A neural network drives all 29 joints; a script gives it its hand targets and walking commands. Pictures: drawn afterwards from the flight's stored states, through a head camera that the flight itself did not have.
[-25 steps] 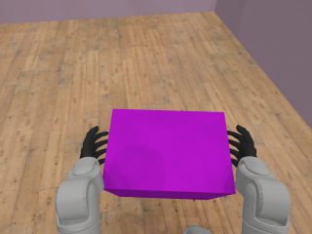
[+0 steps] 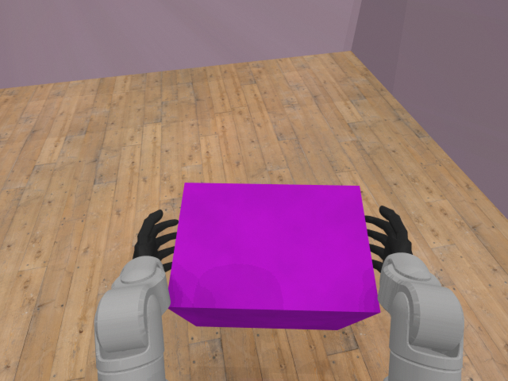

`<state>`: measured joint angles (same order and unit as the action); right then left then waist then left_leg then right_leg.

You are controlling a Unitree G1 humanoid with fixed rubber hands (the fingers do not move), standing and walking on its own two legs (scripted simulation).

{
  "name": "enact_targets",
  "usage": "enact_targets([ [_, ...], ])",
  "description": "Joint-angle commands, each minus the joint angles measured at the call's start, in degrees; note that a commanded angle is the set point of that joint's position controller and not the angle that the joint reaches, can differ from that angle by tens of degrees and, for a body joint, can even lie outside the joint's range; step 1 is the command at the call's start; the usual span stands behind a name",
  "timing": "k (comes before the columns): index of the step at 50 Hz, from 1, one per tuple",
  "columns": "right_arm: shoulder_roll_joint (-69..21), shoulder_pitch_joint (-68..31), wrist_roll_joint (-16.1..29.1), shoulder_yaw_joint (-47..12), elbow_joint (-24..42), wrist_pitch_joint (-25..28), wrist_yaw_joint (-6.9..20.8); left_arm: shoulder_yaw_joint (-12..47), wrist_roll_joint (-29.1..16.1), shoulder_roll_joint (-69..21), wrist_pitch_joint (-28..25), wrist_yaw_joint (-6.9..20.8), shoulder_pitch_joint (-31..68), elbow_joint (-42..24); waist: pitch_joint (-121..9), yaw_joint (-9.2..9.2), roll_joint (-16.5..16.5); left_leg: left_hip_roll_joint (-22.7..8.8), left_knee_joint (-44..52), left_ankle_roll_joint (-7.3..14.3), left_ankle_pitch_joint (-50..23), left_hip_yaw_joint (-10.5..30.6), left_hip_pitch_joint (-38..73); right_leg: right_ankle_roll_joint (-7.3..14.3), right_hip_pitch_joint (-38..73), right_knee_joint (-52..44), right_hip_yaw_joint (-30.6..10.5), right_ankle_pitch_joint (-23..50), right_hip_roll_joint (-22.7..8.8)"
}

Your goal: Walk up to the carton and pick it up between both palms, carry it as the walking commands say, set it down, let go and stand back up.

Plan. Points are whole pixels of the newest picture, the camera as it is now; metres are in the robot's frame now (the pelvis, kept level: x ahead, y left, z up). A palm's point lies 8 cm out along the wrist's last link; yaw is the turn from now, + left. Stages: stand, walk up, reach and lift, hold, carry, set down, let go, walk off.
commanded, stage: carry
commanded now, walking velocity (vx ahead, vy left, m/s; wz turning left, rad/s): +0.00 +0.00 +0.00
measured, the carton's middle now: (268, 263) +0.31 -0.01 +0.01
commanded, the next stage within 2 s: none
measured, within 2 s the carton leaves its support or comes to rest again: neither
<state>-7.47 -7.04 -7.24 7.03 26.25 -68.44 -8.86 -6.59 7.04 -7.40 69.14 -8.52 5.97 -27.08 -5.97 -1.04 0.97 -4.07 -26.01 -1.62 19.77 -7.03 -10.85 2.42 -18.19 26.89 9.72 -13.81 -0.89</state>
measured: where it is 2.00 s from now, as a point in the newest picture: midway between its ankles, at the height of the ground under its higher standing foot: outside the picture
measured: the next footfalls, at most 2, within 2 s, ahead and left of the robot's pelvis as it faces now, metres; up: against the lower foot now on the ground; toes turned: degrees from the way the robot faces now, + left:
none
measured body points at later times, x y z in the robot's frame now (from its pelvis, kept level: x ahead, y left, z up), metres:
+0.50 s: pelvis +0.00 +0.02 +0.00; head -0.02 +0.02 +0.45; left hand +0.28 +0.19 +0.06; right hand +0.28 -0.15 +0.06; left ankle -0.08 +0.12 -0.74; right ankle +0.00 -0.09 -0.74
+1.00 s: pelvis -0.03 +0.02 +0.00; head -0.05 +0.02 +0.45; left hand +0.25 +0.19 +0.03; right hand +0.25 -0.15 +0.04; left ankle -0.08 +0.12 -0.74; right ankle +0.00 -0.09 -0.74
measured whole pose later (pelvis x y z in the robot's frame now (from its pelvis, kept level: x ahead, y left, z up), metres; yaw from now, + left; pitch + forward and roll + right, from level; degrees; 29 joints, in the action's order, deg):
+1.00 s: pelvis -0.03 +0.02 +0.00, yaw +0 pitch +2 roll +0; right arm -7.4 -7.5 -11.4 10.4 -1.3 -44.1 -4.6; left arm -9.8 11.2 -7.4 44.5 -4.5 6.8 0.9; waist -5.9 -0.3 -0.2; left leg -1.8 -29.3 0.8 19.6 -7.8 -12.0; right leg 1.0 -19.5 30.3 8.5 -12.9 -3.6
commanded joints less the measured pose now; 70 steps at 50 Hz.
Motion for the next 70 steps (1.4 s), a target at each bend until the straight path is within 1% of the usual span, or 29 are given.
enact_targets([
  [1, -47.6, -19.8, 20.7, -37.3, -1.9, 0.7, 14.8, 35.7, -19.5, -46.7, -1.5, 13.5, 21.0, 1.7, -15.7, 0.38, -0.4, -4.8, -1.5, 1.2, -34.5, 3.1, 3.4, -0.1, 11.9, 2.9, -6.2, 38.0, -8.1],
  [3, -47.7, -21.0, 20.0, -36.3, -3.6, 2.2, 15.1, 35.0, -19.0, -46.9, -3.1, 13.7, 22.5, 3.4, -15.6, 0.41, -0.2, -4.8, -1.9, 1.4, -36.4, 3.3, 3.8, -0.2, 11.2, 3.5, -6.0, 37.0, -7.8],
  [6, -47.5, -22.3, 19.0, -35.0, -6.2, 5.0, 15.4, 34.0, -18.2, -46.8, -5.8, 14.0, 24.1, 5.7, -15.6, 0.39, 0.0, -4.8, -2.2, 1.8, -37.1, 3.6, 4.4, -0.3, 10.3, 3.9, -6.1, 34.8, -7.7],
  [10, -47.9, -22.3, 19.0, -35.7, -5.5, 7.1, 15.2, 35.1, -18.6, -47.4, -7.9, 14.0, 24.4, 4.7, -16.1, 0.35, -0.1, -4.9, -2.6, 2.4, -37.2, 3.8, 4.9, -0.4, 9.9, 4.3, -6.4, 32.5, -7.7],
  [12, -46.5, -21.6, 18.0, -34.8, -7.3, 7.9, 15.2, 34.4, -17.8, -46.0, -8.6, 14.0, 23.8, 6.5, -16.1, 0.33, -0.1, -4.9, -2.6, 2.6, -36.6, 3.9, 4.8, -0.3, 9.8, 4.3, -6.5, 31.3, -7.8],
  [15, -44.6, -22.2, 16.5, -33.0, -10.8, 10.1, 15.5, 32.7, -16.2, -44.3, -10.9, 14.3, 24.4, 10.0, -15.3, 0.42, -0.1, -4.9, -2.2, 2.8, -34.6, 4.1, 4.2, -0.4, 9.3, 4.0, -6.5, 28.8, -8.0],
  [19, -44.5, -23.3, 15.9, -32.6, -12.1, 12.7, 15.7, 32.2, -15.5, -44.3, -13.4, 14.6, 25.5, 11.3, -14.6, 0.65, -0.3, -5.0, -1.2, 3.2, -32.0, 4.3, 3.5, -0.6, 8.8, 3.4, -6.6, 25.4, -8.2],
  [28, -41.9, -24.1, 12.5, -29.3, -19.2, 17.9, 16.5, 29.1, -12.2, -41.9, -18.6, 15.5, 26.4, 18.4, -12.2, 0.87, -0.6, -5.0, 1.3, 3.9, -23.0, 4.9, 1.4, -0.8, 7.1, 1.6, -6.7, 17.2, -8.2],
  [34, -40.4, -24.0, 10.8, -27.4, -23.2, 21.6, 17.3, 27.3, -10.6, -40.4, -22.5, 16.3, 26.4, 22.6, -11.3, 0.88, -0.6, -4.8, 2.1, 4.0, -18.0, 5.3, 0.5, -0.9, 6.5, 0.9, -6.8, 13.7, -8.1],
  [38, -39.5, -24.1, 10.6, -27.3, -23.6, 23.9, 17.6, 27.3, -10.4, -39.6, -24.8, 16.7, 26.4, 23.0, -10.9, 0.87, -0.7, -4.6, 2.2, 3.9, -15.9, 5.3, 0.0, -0.9, 6.2, 0.6, -6.9, 12.7, -8.1],
  [46, -38.1, -23.2, 10.3, -28.0, -23.6, 25.2, 17.6, 27.6, -10.1, -38.2, -26.1, 16.7, 25.0, 23.2, -11.5, 0.80, -1.1, -4.3, 1.2, 3.9, -16.0, 5.2, -0.1, -0.6, 6.3, 0.7, -7.4, 14.8, -8.3],
  [56, -37.6, -23.5, 10.0, -27.6, -25.2, 26.4, 18.0, 27.4, -10.0, -37.9, -27.4, 17.1, 25.3, 24.7, -11.1, 0.76, -1.0, -4.4, 1.2, 3.7, -13.6, 5.4, -1.1, -0.1, 6.1, 0.5, -7.8, 14.2, -7.9],
  [70, -37.4, -23.4, 10.4, -27.7, -25.0, 26.4, 18.0, 27.4, -10.3, -37.9, -27.4, 17.0, 25.0, 24.5, -11.3, 0.71, -1.1, -4.4, 1.2, 3.6, -11.3, 5.4, -2.0, 0.2, 6.2, 0.0, -8.4, 14.4, -7.9],
])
